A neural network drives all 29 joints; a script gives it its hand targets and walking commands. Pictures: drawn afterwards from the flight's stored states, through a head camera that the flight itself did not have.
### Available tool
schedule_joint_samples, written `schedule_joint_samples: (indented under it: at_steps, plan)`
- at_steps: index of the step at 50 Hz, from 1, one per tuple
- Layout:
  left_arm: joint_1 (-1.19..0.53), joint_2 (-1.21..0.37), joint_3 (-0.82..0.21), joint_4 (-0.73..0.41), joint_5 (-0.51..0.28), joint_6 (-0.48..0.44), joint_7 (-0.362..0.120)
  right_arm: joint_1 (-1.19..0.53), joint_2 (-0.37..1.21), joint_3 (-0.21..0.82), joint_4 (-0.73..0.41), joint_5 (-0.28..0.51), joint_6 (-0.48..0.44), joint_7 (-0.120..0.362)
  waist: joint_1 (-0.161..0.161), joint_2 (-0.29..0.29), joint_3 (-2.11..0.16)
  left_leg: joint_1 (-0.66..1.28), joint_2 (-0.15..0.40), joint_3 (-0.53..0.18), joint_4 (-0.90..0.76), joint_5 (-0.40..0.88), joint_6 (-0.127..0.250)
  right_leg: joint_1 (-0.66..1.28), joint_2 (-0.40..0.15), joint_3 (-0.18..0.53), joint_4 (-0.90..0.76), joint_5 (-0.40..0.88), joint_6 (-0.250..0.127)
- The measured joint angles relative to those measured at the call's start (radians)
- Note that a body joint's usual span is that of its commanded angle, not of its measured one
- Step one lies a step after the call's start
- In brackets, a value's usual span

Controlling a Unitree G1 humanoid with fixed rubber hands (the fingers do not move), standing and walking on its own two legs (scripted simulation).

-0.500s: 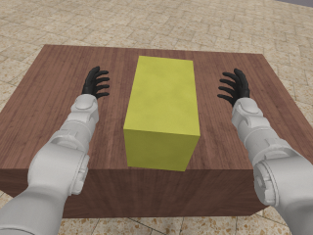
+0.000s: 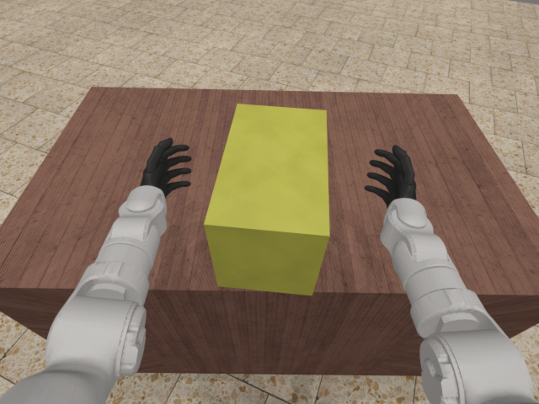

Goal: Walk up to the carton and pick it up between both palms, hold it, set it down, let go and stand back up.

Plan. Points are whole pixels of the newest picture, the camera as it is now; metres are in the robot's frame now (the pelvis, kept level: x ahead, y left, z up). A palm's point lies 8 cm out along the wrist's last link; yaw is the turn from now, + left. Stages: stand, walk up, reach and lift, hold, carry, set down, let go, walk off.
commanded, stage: set down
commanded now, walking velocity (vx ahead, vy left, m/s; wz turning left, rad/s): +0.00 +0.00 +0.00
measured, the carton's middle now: (273, 196) +0.48 +0.02 +0.00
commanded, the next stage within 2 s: none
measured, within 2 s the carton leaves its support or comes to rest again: neither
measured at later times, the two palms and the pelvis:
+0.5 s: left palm (135, 257) +0.32 +0.23 +0.04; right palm (378, 262) +0.32 -0.14 +0.04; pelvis +0.01 +0.00 +0.00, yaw +0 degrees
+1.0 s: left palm (129, 307) +0.26 +0.23 +0.00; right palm (394, 318) +0.25 -0.16 +0.00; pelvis +0.02 +0.02 +0.00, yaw +0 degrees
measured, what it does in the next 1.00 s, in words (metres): stands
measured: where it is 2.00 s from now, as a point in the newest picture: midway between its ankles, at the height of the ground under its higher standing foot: outside the picture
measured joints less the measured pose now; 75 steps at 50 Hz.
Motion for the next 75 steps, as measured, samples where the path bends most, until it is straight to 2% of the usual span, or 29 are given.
schedule_joint_samples:
  at_steps: [6,9,12,15,23,32,38,45,55,63,67,75]
  plan:
    - [0.084,0.014,0.017,-0.063,-0.003,0.017,-0.021,0.073,0.015,0.008,-0.08,-0.012,0.043,-0.003,-0.001,-0.013,0.028,0.047,-0.002,0.001,-0.026,0.008,-0.002,0.036,-0.001,0.001,-0.001,-0.006,-0.005]
    - [0.145,0.008,0.027,-0.136,-0.003,0.015,-0.031,0.131,0.033,0.019,-0.146,-0.013,0.042,-0.01,0.002,-0.016,0.032,0.061,-0.001,0.002,-0.031,0.007,-0.003,0.047,0.0,0.002,-0.003,-0.009,-0.007]
    - [0.237,-0.016,0.06,-0.236,0.017,0.004,-0.056,0.213,0.048,0.077,-0.199,0.007,0.018,-0.012,0.019,-0.018,0.045,0.105,-0.001,0.014,-0.052,0.006,-0.006,0.081,0.001,0.014,-0.011,-0.012,-0.006]
    - [0.324,-0.04,0.073,-0.323,0.04,0.029,-0.07,0.302,0.083,0.092,-0.251,-0.013,0.007,-0.018,0.031,-0.007,0.07,0.155,-0.001,0.013,-0.058,-0.002,-0.007,0.131,0.002,0.014,-0.018,-0.02,-0.004]
    - [0.511,-0.047,0.034,-0.534,0.011,0.067,-0.054,0.484,0.15,0.061,-0.424,-0.109,-0.008,-0.029,0.051,0.02,0.129,0.195,-0.004,0.001,-0.026,-0.03,0.001,0.184,-0.003,0.003,-0.004,-0.042,0.004]
    - [0.68,-0.031,-0.023,-0.657,-0.017,0.011,-0.041,0.603,0.101,0.063,-0.502,-0.097,-0.04,0.013,0.062,0.005,0.138,0.218,-0.009,0.005,-0.025,-0.038,0.009,0.213,-0.007,0.008,-0.014,-0.042,0.011]
    - [0.774,-0.027,-0.052,-0.675,-0.011,-0.058,-0.031,0.691,0.088,0.064,-0.496,-0.094,-0.073,0.053,0.061,0.001,0.124,0.231,-0.012,0.008,-0.028,-0.043,0.015,0.227,-0.009,0.011,-0.022,-0.044,0.015]
    - [0.821,-0.04,-0.069,-0.597,-0.002,-0.161,-0.023,0.756,0.099,0.052,-0.467,-0.124,-0.153,0.081,0.037,0.02,0.106,0.228,-0.017,0.013,-0.018,-0.052,0.024,0.224,-0.014,0.016,-0.017,-0.048,0.024]
    - [0.877,-0.058,-0.099,-0.536,0.012,-0.293,-0.01,0.833,0.09,0.083,-0.395,-0.13,-0.272,0.117,0.039,0.019,0.109,0.242,-0.019,0.023,-0.01,-0.065,0.029,0.231,-0.016,0.027,0.001,-0.061,0.03]
    - [0.95,-0.057,-0.104,-0.548,0.029,-0.313,0.002,0.876,0.096,0.084,-0.35,-0.122,-0.345,0.133,0.047,-0.003,0.128,0.278,-0.016,0.021,-0.007,-0.077,0.025,0.267,-0.013,0.025,0.004,-0.075,0.027]
    - [0.98,-0.048,-0.117,-0.57,0.028,-0.316,0.013,0.889,0.092,0.078,-0.344,-0.12,-0.358,0.141,0.053,-0.014,0.131,0.289,-0.016,0.02,-0.009,-0.082,0.024,0.275,-0.013,0.025,0.008,-0.082,0.026]
    - [1.042,-0.051,-0.112,-0.621,0.053,-0.284,0.003,0.944,0.082,0.09,-0.327,-0.105,-0.373,0.149,0.057,-0.011,0.146,0.345,-0.011,0.025,-0.03,-0.087,0.02,0.328,-0.006,0.031,-0.013,-0.085,0.024]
